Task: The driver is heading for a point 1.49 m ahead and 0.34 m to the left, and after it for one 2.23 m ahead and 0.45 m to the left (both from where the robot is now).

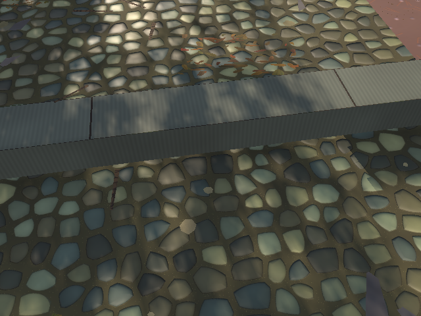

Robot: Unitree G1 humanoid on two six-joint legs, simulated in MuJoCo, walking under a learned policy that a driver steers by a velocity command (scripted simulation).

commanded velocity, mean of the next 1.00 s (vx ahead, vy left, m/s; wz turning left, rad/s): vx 0.00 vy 0.00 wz -0.02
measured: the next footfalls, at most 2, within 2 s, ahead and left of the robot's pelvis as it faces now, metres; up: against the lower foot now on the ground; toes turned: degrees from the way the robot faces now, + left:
right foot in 1.78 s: +0.43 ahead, -0.11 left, +0.00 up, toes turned -1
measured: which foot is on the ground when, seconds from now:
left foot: down 0.00-1.00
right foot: down 0.00-1.00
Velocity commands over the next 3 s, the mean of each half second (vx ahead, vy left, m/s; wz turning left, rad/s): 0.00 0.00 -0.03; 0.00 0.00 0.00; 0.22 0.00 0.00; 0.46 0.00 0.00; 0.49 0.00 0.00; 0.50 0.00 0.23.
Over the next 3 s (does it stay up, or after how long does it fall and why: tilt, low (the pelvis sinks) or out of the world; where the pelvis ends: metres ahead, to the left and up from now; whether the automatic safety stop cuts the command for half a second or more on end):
stays up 0.89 0.00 0.01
